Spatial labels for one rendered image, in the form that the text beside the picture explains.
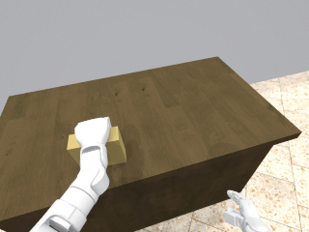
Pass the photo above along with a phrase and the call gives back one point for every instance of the sponge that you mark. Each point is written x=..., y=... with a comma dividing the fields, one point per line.
x=115, y=148

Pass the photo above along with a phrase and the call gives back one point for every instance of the left robot hand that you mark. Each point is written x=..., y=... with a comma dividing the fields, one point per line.
x=93, y=131

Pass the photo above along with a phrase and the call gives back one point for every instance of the right robot hand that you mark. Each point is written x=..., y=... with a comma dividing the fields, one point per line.
x=246, y=210

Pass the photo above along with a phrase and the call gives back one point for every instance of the left robot forearm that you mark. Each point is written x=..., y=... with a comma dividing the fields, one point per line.
x=68, y=214

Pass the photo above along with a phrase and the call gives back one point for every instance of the right robot forearm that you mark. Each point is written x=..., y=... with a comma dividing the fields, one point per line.
x=255, y=224

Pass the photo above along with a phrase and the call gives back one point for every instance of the table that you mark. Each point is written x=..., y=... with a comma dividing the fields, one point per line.
x=192, y=131

